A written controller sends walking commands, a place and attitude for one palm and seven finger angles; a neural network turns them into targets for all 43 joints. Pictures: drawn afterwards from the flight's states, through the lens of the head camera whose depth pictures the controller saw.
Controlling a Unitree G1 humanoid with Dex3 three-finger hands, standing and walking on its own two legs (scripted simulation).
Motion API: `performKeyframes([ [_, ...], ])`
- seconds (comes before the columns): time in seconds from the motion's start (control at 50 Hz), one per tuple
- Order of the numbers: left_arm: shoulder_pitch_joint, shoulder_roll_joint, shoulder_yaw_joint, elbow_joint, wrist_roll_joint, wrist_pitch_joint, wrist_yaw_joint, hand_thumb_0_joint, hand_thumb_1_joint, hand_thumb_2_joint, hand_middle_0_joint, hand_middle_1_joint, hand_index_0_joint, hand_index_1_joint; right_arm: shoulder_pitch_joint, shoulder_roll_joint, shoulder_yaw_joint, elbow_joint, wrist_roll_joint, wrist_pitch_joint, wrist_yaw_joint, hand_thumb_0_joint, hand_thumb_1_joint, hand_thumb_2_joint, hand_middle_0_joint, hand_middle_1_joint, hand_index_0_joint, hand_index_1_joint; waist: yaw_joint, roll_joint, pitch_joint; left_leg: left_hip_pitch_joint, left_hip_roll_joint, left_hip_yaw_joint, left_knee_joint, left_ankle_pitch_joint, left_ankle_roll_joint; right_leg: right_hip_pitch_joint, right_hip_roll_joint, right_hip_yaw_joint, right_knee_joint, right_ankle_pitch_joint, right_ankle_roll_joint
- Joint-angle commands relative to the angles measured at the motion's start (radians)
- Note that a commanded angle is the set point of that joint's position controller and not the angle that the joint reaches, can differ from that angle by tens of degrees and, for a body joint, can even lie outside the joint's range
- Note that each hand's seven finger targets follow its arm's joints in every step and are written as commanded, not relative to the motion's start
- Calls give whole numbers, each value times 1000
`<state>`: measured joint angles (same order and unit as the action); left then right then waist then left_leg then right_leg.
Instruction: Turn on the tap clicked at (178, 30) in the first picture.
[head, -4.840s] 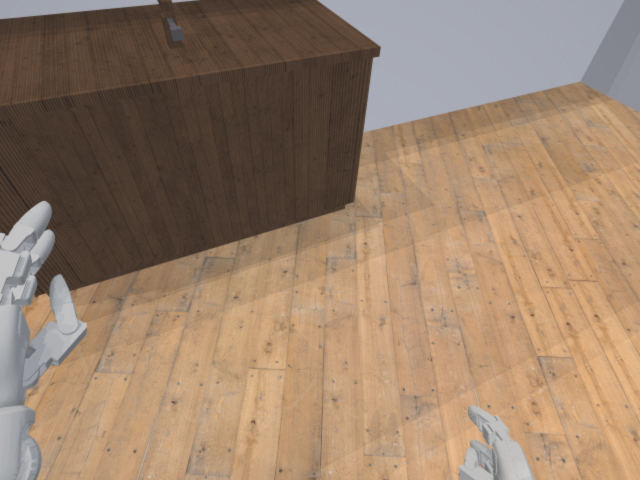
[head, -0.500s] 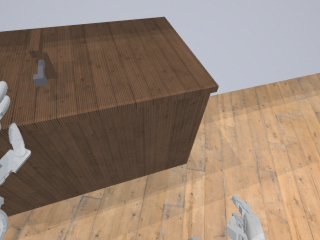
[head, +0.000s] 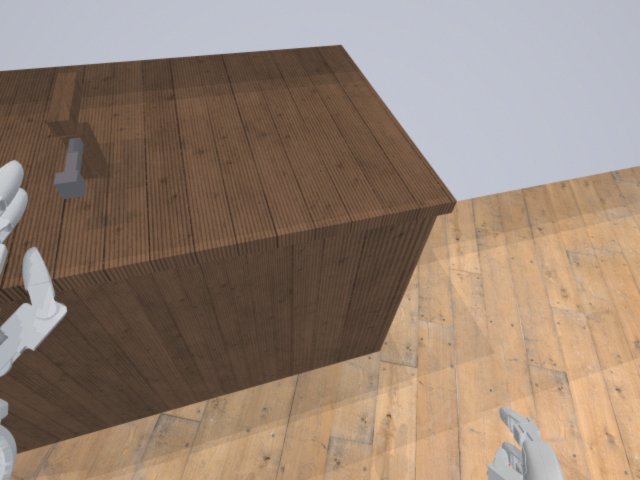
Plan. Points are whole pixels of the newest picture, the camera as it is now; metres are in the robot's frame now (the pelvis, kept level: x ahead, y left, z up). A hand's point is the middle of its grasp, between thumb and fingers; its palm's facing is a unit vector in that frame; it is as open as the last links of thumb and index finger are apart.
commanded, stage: come to a stop and stand still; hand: left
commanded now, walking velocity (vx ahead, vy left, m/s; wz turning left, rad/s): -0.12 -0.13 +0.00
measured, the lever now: (70, 184) +0.45 +0.39 +0.08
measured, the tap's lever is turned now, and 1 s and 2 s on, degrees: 0 0 0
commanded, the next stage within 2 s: look again from close up in 1.46 s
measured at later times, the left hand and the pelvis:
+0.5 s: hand (107, 310) +0.22 +0.21 +0.17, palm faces +0.39 -0.83 -0.40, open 7.4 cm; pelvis +0.00 -0.03 +0.01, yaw -1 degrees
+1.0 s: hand (90, 291) +0.24 +0.23 +0.17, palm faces +0.32 -0.86 -0.40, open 7.4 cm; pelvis +0.00 +0.00 +0.02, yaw -4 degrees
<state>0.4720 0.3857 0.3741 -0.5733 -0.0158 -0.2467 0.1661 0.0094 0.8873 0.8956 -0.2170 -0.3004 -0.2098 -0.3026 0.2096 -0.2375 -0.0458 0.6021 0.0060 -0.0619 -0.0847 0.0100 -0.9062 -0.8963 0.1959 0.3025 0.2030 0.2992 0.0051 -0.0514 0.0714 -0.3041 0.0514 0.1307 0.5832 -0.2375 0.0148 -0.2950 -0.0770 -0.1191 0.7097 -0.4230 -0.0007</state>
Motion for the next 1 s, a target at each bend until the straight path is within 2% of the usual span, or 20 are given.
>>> performKeyframes([
  [0.0,-85,144,96,-141,-8,-49,13,0,900,900,-200,-300,-200,-300,-61,-74,-4,-137,-8,-63,5,0,-900,-900,200,300,200,300,-17,276,-118,184,325,-431,-282,273,184,-234,15,89,278,-109,12],
  [0.04,-80,121,67,-187,-9,-37,4,0,900,900,-200,-300,-200,-300,-66,-78,-4,-139,-4,-76,19,0,-900,-900,200,300,200,300,-5,246,-159,222,256,-255,-219,485,126,-174,28,60,163,-4,23],
  [0.08,-26,114,61,-185,-16,-19,2,0,900,900,-200,-300,-200,-300,-50,-79,1,-140,-8,-84,29,0,-900,-900,200,300,200,300,-13,273,-180,205,237,-199,-211,549,96,-89,52,32,46,29,27],
  [0.18,-35,138,89,-157,-16,9,10,0,900,900,-200,-300,-200,-300,-68,-73,22,-150,-7,-84,26,0,-900,-900,200,300,200,300,-9,242,-169,71,214,-135,-177,321,38,145,58,21,-259,200,27],
  [0.22,-57,159,108,-131,-13,8,13,0,900,900,-200,-300,-200,-300,-76,-57,28,-157,-5,-76,21,0,-900,-900,200,300,200,300,-15,111,-185,-10,129,-74,-87,127,-14,227,-20,127,-305,484,0],
  [0.26,-56,148,94,-108,-32,28,6,0,900,900,-200,-300,-200,-300,-62,-40,23,-151,1,-73,26,0,-900,-900,200,300,200,300,-17,-103,-199,2,-3,-44,69,-78,-55,143,-159,318,-358,590,-84],
  [0.3,-36,157,110,-97,-31,31,9,0,900,900,-200,-300,-200,-300,-74,-27,35,-144,-2,-59,28,0,-900,-900,200,300,200,300,-7,-118,-201,-55,-19,-107,173,-200,-45,162,-205,325,-374,584,-125],
  [0.36,-32,143,105,-119,-26,25,14,0,900,900,-200,-300,-200,-300,-102,-21,49,-145,-3,-47,17,0,-900,-900,200,300,200,300,-4,-81,-206,-42,-19,-111,52,-139,-40,214,-163,243,-321,628,-109],
  [0.4,-23,141,101,-123,-24,21,17,0,900,900,-200,-300,-200,-300,-88,-37,41,-143,-7,-39,10,0,-900,-900,200,300,200,300,-7,-47,-218,40,-20,-94,-90,-4,-34,204,-119,203,-303,533,-73],
  [0.44,-36,143,89,-146,-24,19,15,0,900,900,-200,-300,-200,-300,-95,-62,24,-157,-3,-36,4,0,-900,-900,200,300,200,300,1,45,-202,115,56,-141,-167,159,-13,134,-64,187,-298,335,-35],
  [0.48,-24,134,81,-136,-22,13,13,0,900,900,-200,-300,-200,-300,-111,-69,35,-161,-7,-33,0,0,-900,-900,200,300,200,300,5,191,-153,50,125,-220,-237,142,15,119,3,145,-281,241,-3],
  [0.52,-67,126,63,-130,-12,5,13,0,900,900,-200,-300,-200,-300,-113,-75,34,-159,-5,-37,-1,0,-900,-900,200,300,200,300,9,208,-127,-65,138,-227,-261,65,22,191,17,129,-250,241,3],
  [0.54,-1060,852,361,-315,-13,-125,17,0,900,900,-200,-300,-200,-300,71,-90,146,-238,50,-81,-50,0,-900,-900,200,300,200,300,-51,258,-72,-107,61,-202,-209,-78,33,128,35,153,-258,85,38],
  [0.56,-666,343,281,118,-9,-59,-3,0,900,900,-200,-300,-200,-300,-42,17,66,-168,40,-125,-5,0,-900,-900,200,300,200,300,12,133,-135,-31,72,-144,-135,-103,14,15,-1,135,-301,11,-7],
  [0.6,-447,260,148,176,-27,-65,-39,0,900,900,-200,-300,-200,-300,1,-98,29,-163,-10,-140,39,0,-900,-900,200,300,200,300,19,105,-138,13,-25,-100,-45,-103,-9,59,-46,303,-398,157,-49],
  [0.66,-149,63,-2,106,-52,-61,-59,0,900,900,-200,-300,-200,-300,4,-85,35,-193,10,-150,92,0,-900,-900,200,300,200,300,39,-2,-163,21,-39,-94,-23,-83,-1,119,-90,323,-436,119,-45],
  [0.7,-143,104,15,3,-48,-49,-53,0,900,900,-200,-300,-200,-300,-32,-101,34,-186,3,-150,93,0,-900,-900,200,300,200,300,27,-31,-113,64,-37,-109,-84,-89,-7,25,-49,273,-467,-13,-44],
  [0.74,-156,185,95,-40,-45,-34,-40,0,900,900,-200,-300,-200,-300,-71,-114,34,-184,-8,-141,75,0,-900,-900,200,300,200,300,25,44,-89,82,-25,-114,-162,-100,-9,-10,1,228,-462,-69,-30],
  [0.84,-199,239,185,-118,-26,-47,-25,0,900,900,-200,-300,-200,-300,-89,-101,45,-194,-30,-135,46,0,-900,-900,200,300,200,300,14,185,-128,-8,16,-169,-294,-128,1,139,60,150,-367,111,-14],
  [0.98,-134,120,90,-59,-31,-35,-35,0,900,900,-200,-300,-200,-300,-73,-105,36,-180,-30,-152,50,0,-900,-900,200,300,200,300,13,106,-171,58,-2,-141,-254,43,-9,185,55,130,-369,291,-11],
])
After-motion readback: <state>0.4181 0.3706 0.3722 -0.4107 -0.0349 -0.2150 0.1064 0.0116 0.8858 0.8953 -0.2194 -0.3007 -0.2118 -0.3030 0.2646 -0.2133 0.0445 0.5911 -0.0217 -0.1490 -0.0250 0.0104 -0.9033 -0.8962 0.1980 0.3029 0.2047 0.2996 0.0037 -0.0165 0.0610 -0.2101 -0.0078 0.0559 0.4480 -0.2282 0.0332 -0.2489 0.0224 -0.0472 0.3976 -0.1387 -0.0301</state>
